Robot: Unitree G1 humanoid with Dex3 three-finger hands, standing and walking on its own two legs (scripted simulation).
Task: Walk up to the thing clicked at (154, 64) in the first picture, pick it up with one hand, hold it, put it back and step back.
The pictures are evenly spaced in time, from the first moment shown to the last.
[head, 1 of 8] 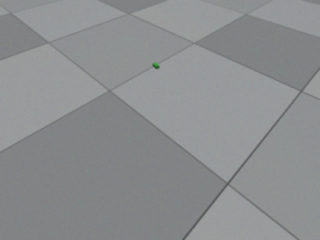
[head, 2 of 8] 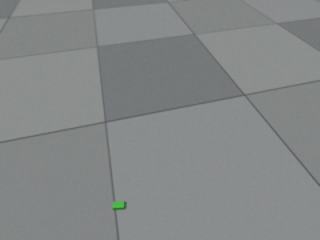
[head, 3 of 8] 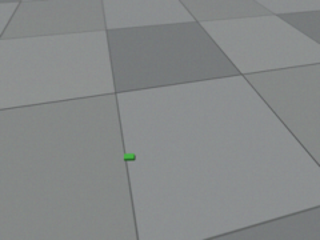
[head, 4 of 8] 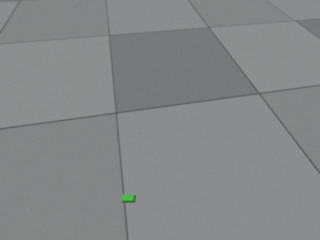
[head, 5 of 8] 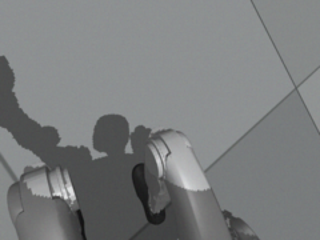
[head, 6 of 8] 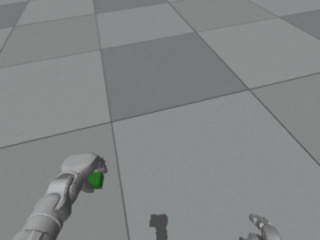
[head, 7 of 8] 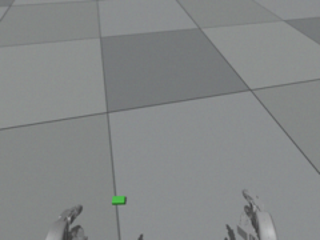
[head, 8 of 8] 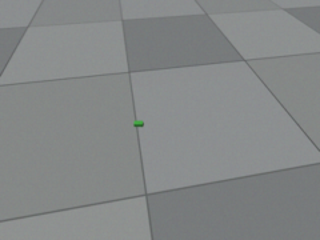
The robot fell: no
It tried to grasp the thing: yes
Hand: left
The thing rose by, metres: 0.69
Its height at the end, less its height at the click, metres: +0.00
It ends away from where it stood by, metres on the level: 0.02
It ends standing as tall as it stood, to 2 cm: yes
